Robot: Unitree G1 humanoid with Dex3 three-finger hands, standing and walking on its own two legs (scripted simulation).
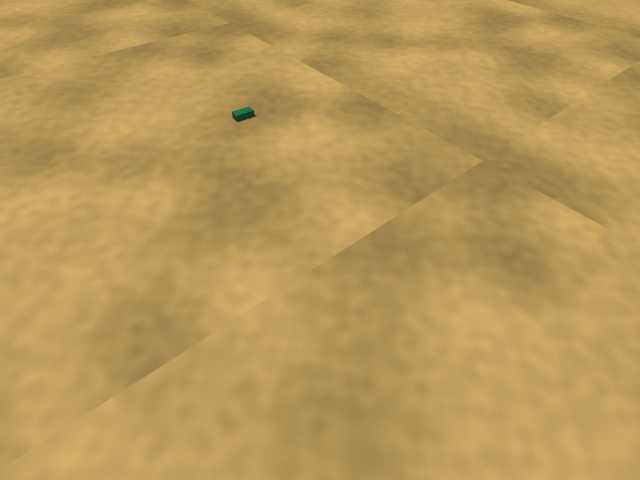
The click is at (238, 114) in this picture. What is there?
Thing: flat box
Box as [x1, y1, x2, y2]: [232, 106, 254, 121]
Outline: 253,110 249,106 232,111 232,115 237,121 254,116
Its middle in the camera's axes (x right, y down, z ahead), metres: -0.48 -0.78 +2.39
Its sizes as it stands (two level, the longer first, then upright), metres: 0.120 0.061 0.041
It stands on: the floor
